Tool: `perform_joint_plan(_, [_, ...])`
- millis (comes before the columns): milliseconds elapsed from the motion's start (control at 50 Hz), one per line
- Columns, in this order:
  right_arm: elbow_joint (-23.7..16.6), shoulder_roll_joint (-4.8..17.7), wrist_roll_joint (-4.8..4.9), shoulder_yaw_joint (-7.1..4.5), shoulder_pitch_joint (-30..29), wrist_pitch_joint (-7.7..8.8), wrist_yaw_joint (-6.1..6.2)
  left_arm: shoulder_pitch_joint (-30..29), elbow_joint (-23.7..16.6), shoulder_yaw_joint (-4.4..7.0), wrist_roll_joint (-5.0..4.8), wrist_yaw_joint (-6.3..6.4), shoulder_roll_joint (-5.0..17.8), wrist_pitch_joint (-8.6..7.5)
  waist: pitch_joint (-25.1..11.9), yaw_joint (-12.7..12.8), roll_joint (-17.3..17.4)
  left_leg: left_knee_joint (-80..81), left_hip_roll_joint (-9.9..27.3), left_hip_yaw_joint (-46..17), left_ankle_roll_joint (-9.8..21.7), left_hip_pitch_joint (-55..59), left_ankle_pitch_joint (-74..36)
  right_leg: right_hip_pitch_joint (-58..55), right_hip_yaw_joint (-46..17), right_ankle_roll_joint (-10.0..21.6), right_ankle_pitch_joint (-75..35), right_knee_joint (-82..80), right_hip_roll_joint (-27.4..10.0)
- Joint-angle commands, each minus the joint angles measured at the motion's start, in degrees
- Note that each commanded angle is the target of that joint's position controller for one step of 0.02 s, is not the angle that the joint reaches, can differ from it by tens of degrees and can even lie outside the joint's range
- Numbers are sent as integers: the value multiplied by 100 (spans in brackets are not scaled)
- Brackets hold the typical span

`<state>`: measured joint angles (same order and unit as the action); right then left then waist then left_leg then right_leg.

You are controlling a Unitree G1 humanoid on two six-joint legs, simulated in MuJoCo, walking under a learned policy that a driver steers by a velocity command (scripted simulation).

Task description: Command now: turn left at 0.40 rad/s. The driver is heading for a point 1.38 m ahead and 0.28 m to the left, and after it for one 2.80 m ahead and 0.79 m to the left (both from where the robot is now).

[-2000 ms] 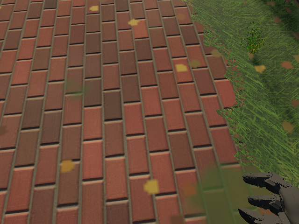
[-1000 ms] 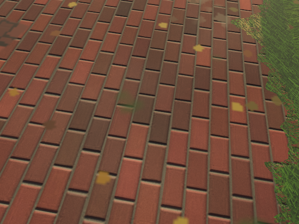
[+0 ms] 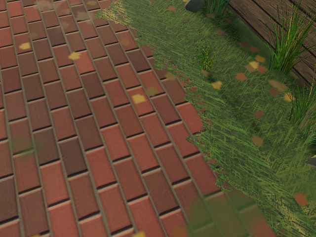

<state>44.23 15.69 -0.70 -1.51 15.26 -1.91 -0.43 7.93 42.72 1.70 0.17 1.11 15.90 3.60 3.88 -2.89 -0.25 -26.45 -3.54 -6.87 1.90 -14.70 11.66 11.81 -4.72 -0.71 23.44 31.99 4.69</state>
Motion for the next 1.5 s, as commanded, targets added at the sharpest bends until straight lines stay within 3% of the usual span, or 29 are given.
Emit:
perform_joint_plan(20, [-355, 1165, 92, -401, -384, 16, -7, 733, -144, 177, 11, 171, 700, -215, -729, 504, 939, 143, 909, -1713, 420, 335, -1980, -660, 63, 197, -1000, -1424, -62])
perform_joint_plan(40, [-439, 924, 143, -355, -388, 44, -4, 858, -143, 246, 94, 221, 1028, -267, -890, 505, 391, -315, 607, -1411, 135, -501, -953, -1453, -517, 399, -958, -1616, -831])
perform_joint_plan(60, [-618, 495, 215, -261, -405, 66, -5, 560, -222, 342, 141, 251, 1502, -245, -594, 410, -1043, -1351, -245, -206, -124, -1632, 937, -1532, -1743, 1001, -1911, -1899, -2115])
perform_joint_plan(80, [-502, 900, 36, -376, -279, 18, 66, 373, -274, 312, 154, 216, 1268, -223, -495, 421, -1042, -2762, -114, 353, -168, -1549, 2277, -899, -1707, 1600, -3353, -1629, -2762])
perform_joint_plan(100, [-344, 1033, -18, -458, -82, -38, 70, 163, -390, 172, 116, 179, 790, -233, -395, 223, -559, -3435, 78, 339, -173, -1472, 2185, -697, -1264, 1647, -3930, -1536, -2570])
perform_joint_plan(120, [-212, 993, -47, -473, 60, -104, 26, 135, -418, 116, 152, 139, 568, -253, -426, 194, -436, -3697, 246, 331, -144, -1578, 1674, -773, -878, 1387, -2345, -1727, -2210])
perform_joint_plan(180, [-400, 919, -75, -444, -483, -181, -328, 430, -330, 177, 178, 122, 782, -383, 29, 519, -1050, -3696, 491, 538, -229, -2689, 895, -1312, -809, 1013, 827, -2522, -1842])
perform_joint_plan(380, [-941, 598, -98, -358, -1620, -73, -607, 1420, 200, 302, 209, -2, 882, -876, 465, 766, -504, -3424, 910, 615, -153, -3923, -22, -1947, 367, 820, 231, -2806, -2347])
perform_joint_plan(500, [-1297, 380, -157, -134, -2349, 64, -634, 1799, 613, 252, 283, -36, 838, -975, 869, 745, -380, -2174, 855, 1158, 444, -3138, 159, -1615, 1483, 745, -1416, -2973, -2342])
perform_joint_plan(560, [-953, 571, -198, -214, -1210, 127, -416, 1834, 845, 275, 204, -45, 1243, -899, -12, 8, -568, -1749, -119, 1727, 898, -684, 975, -1399, 1985, 788, -6735, -1185, -2352])
perform_joint_plan(580, [-573, 758, -210, -333, 65, 177, -332, 1691, 853, 290, 115, -45, 1433, -851, -671, -683, -529, -1253, -339, 1611, 980, 1041, 710, -791, 2042, 776, -7312, 292, -2291])
perform_joint_plan(600, [-192, 1196, -257, -526, 1148, 223, -235, 1558, 753, 235, 85, -73, 1330, -856, -1323, -1221, -132, -917, 108, 741, 938, 3020, 986, 693, 1951, 694, -5638, 2184, -1962])
perform_joint_plan(620, [-190, 1970, -242, -666, 1137, 266, -129, 1759, 345, 43, -109, -239, 352, -907, -2305, -601, 1992, 348, 2248, -2612, 1040, 4368, 3522, 2712, 1326, 442, 301, 4722, -782])
perform_joint_plan(640, [-386, 1879, -265, -625, 1240, 337, -97, 1361, 306, 127, -156, -198, 755, -970, -2656, -931, 772, 1116, 2758, -3535, 848, 3779, 2650, 2717, -414, 586, 195, 5477, -438])
perform_joint_plan(680, [-17, 1168, -313, -410, 640, 535, -36, 1261, 417, 142, -194, -101, 517, -938, -508, -76, -132, 601, 2437, -1292, 537, 1678, -2268, 2547, -233, 519, -746, 4907, -870])
perform_joint_plan(720, [-51, 690, -165, -248, -59, 657, -60, 2123, 850, 133, 11, -120, 257, -670, -507, 561, 529, 643, 2035, 51, 257, 855, -3794, 1666, 27, 362, -838, 4184, -1078])
perform_joint_plan(760, [8, 339, -47, -135, -29, 773, -79, 2060, 962, 192, 43, -156, 207, -466, -382, 640, 598, 810, 1875, 670, 161, 500, -4753, 1482, 214, 289, -851, 4092, -981])
perform_joint_plan(900, [-35, 218, 99, -109, -239, 726, 239, 661, 469, 77, 102, -421, -96, -436, -13, 540, 637, 1010, 1122, 2295, -65, 832, -4621, 1785, 1365, 378, -2675, 1422, -517])
perform_joint_plan(980, [-80, 696, 154, -267, -228, 635, 428, 1550, 512, 168, 178, -411, 175, -338, -770, 934, 822, -661, 1605, 2307, -174, 1162, -6432, 379, 1666, 686, -2454, 714, -7])
perform_joint_plan(1020, [-294, 688, 237, -309, -915, 542, 353, 2846, 722, 425, 196, -225, 725, -308, -1194, 1711, 516, -3093, 1564, 2087, -262, 513, -4994, -912, 1092, 1210, -2376, 169, -93])
perform_joint_plan(1040, [-297, 449, 205, -292, -1228, 490, 215, 2648, 759, 506, 6, -104, 762, -281, -636, 1832, -548, -4878, 453, 2130, -337, -623, 389, -1415, 411, 1474, -3653, -827, -387])
perform_joint_plan(1060, [-536, -72, 9, -132, -468, 456, 142, 1858, 566, 519, -52, -108, 1217, -311, -97, 659, -988, -6476, -234, 1473, -508, -1852, 2428, -1024, -1386, 1986, -8572, 85, -1170])
perform_joint_plan(1080, [-685, -17, -57, -69, 438, 401, 155, 1716, 241, 645, -27, -118, 1661, -367, -1616, 456, -1226, -6797, -224, 144, -596, -2152, 2298, -1749, -3353, 3072, -7227, -997, -2236])
perform_joint_plan(1100, [-528, 339, -118, -73, 568, 357, 218, 1158, -6, 619, 0, -65, 1278, -300, -1258, 244, -401, -6465, 99, -27, -512, -2234, 2093, -1089, -3701, 3050, -4300, -1502, -2345])
perform_joint_plan(1140, [-608, 694, -237, -190, -361, 280, 263, 690, -102, 410, 17, -71, 636, -258, -379, 131, 743, -5142, 386, -15, -505, -2183, 1706, -65, -2995, 2383, -2256, -1815, -1626])
perform_joint_plan(1240, [-713, 359, -91, -60, -685, -37, 305, 954, -44, 556, 33, -117, 1011, -309, -883, 340, 213, -3366, 399, 124, -659, -1427, 986, 81, -1986, 1418, -3403, -1299, -797])
perform_joint_plan(1300, [-844, 424, -106, -65, -1105, -66, 269, 945, -136, 620, 19, -116, 1099, -200, -891, 551, -267, -2789, 343, 38, -681, -1617, 727, -3, -2467, 1246, -401, -1691, -568])
perform_joint_plan(1400, [-898, 559, -47, -77, -1475, 105, 305, 1040, -188, 691, 82, -138, 1197, -136, -591, 757, -593, -1943, 116, -148, -524, -1758, 717, -395, -3036, 1196, -626, -1472, -574])
perform_joint_plan(1500, [-811, 749, 66, -105, -1054, 247, 335, 611, -340, 695, 106, -205, 1254, -127, -642, 499, -857, -790, -166, -149, -267, -559, 803, -1, -3403, 944, -1900, -1094, -494])
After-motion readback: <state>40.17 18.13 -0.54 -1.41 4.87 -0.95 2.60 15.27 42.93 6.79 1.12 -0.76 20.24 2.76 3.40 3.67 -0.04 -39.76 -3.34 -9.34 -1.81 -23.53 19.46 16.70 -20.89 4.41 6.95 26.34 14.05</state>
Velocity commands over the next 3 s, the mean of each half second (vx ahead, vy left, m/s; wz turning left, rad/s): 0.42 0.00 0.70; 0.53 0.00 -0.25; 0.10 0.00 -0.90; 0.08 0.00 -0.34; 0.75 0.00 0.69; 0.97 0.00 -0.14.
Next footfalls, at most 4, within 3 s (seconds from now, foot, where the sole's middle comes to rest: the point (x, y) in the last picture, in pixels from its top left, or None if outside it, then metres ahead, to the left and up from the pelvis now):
0.04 right None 0.01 -0.10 -0.78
0.58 left None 0.26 0.30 -0.78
1.04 right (77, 217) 0.55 0.32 -0.78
1.56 left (39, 207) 0.60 0.49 -0.78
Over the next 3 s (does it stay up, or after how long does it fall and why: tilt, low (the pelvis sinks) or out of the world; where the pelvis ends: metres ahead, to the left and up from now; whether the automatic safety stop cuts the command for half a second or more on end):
stays up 1.25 0.43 -0.04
